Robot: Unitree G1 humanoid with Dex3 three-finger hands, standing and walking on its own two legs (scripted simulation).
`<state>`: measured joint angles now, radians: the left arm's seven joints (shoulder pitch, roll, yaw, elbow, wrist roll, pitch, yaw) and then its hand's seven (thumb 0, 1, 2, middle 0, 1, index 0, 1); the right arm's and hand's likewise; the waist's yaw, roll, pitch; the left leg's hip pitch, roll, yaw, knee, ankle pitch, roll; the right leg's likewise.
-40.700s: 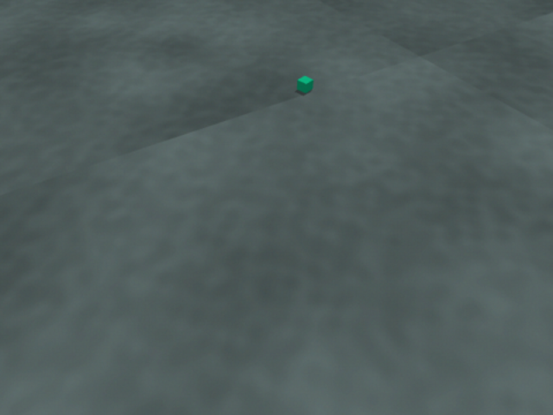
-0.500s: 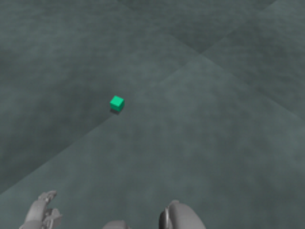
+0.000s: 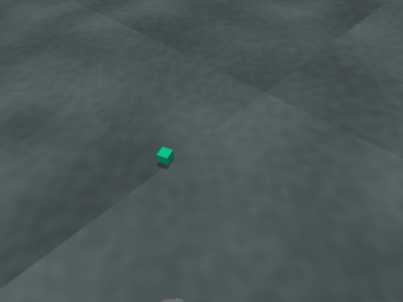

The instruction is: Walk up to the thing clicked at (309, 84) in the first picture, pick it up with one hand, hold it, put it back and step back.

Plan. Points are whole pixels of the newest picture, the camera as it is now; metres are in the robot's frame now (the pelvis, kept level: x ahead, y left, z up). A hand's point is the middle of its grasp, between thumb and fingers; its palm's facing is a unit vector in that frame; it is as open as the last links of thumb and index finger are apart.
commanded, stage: step back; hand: left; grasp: from above
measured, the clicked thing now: (165, 155) +1.07 +0.30 -0.73
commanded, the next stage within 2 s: stand in 0.70 s
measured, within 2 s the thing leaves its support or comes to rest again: neither
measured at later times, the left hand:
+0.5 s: hand out of the picture +0.13 +0.25 -0.14, palm faces +0.04 -0.92 -0.38, open 7.4 cm
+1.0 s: hand out of the picture +0.14 +0.26 -0.14, palm faces +0.03 -0.95 -0.32, open 7.4 cm
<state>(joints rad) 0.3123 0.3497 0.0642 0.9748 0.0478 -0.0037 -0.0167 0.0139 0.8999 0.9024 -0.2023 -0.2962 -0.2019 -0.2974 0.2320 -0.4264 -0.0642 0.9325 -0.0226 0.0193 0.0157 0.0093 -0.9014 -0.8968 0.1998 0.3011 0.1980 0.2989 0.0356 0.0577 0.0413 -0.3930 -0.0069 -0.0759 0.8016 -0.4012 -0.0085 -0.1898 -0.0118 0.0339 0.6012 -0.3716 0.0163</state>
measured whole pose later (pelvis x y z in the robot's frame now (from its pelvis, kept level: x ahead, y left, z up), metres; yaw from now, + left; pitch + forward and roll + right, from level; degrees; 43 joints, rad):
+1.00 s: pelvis +0.06 +0.01 +0.02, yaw +3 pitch -3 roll +0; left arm 0.06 0.34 0.00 1.11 0.01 -0.01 0.00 0.01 0.90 0.90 -0.20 -0.30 -0.20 -0.30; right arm 0.05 -0.34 -0.01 1.09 0.00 -0.03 0.00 0.01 -0.90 -0.90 0.20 0.30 0.20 0.30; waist 0.01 -0.02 0.08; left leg -0.10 -0.01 -0.01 0.39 -0.24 0.01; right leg -0.13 -0.05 -0.03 0.39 -0.20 0.03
